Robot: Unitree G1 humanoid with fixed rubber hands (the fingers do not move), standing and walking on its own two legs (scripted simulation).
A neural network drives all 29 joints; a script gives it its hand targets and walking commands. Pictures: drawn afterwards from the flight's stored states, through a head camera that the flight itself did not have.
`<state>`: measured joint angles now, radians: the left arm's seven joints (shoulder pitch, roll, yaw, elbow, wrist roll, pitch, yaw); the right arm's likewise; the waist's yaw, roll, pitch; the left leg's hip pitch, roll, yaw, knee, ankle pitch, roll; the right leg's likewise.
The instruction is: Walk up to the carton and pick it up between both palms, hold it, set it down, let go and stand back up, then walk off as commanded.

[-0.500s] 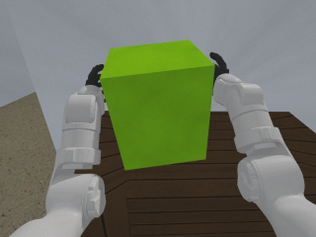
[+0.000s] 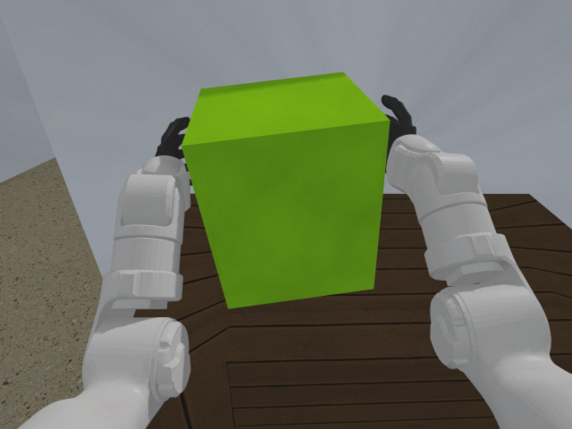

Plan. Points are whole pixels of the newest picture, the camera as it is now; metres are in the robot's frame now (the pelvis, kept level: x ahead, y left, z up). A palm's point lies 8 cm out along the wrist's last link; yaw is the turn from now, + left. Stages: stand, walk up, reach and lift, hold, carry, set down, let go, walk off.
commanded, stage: hold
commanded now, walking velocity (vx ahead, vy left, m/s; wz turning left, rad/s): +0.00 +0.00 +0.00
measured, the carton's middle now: (286, 188) +0.39 +0.02 +0.23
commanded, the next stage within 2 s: none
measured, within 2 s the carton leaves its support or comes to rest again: neither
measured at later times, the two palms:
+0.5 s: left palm (160, 169) +0.34 +0.17 +0.28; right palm (403, 151) +0.36 -0.12 +0.30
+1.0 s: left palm (168, 168) +0.36 +0.17 +0.27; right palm (399, 149) +0.38 -0.13 +0.30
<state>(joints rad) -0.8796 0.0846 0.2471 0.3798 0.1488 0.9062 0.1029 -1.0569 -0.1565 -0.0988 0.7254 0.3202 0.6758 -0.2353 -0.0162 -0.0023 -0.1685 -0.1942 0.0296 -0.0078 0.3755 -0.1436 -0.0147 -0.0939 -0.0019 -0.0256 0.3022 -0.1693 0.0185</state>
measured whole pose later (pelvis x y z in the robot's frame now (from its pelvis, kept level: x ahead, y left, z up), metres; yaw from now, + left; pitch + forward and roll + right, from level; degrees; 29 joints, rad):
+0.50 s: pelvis -0.02 +0.00 +0.00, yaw +0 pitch -4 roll -1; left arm -0.91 0.08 0.27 0.42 0.15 0.90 0.11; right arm -1.08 -0.16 -0.10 0.78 0.32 0.65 -0.22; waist -0.02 0.00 -0.18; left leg -0.19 0.03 -0.01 0.39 -0.14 -0.01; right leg -0.10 0.00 -0.02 0.33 -0.16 0.02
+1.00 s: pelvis +0.00 +0.00 +0.00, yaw +0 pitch -2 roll -1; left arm -0.88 0.08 0.25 0.36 0.15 0.91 0.10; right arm -1.05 -0.16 -0.10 0.71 0.32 0.69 -0.24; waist -0.02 0.00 -0.17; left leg -0.19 0.03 -0.01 0.38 -0.15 -0.01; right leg -0.09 0.00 -0.02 0.30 -0.17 0.02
